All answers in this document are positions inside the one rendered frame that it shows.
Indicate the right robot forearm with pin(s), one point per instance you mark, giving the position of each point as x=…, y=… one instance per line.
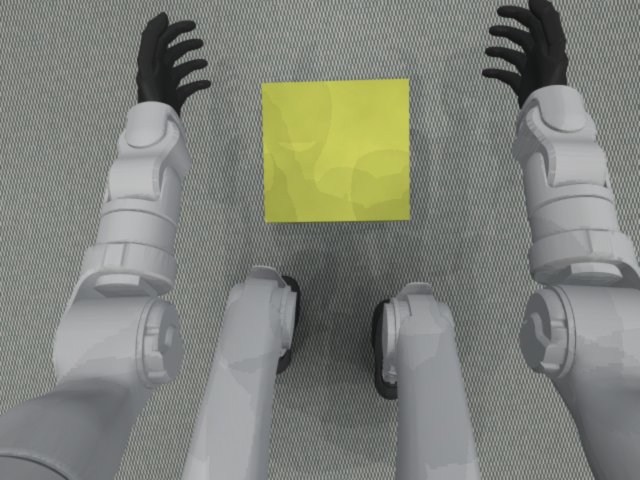
x=569, y=200

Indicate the right robot upper arm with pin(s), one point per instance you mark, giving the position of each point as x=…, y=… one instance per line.
x=586, y=339

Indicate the right robot hand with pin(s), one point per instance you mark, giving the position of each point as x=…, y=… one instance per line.
x=545, y=62

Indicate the left robot forearm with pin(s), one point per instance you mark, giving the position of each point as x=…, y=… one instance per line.
x=133, y=253

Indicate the left robot upper arm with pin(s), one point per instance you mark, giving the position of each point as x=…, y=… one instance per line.
x=111, y=354

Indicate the carton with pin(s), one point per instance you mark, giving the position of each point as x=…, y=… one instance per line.
x=336, y=151

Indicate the robot right thigh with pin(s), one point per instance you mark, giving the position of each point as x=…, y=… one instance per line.
x=435, y=439

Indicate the left robot hand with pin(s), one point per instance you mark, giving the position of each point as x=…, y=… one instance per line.
x=156, y=79

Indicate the robot thigh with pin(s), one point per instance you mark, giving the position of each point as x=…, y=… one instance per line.
x=435, y=439
x=231, y=438

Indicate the robot left thigh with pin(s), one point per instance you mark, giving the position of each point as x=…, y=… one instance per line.
x=231, y=438

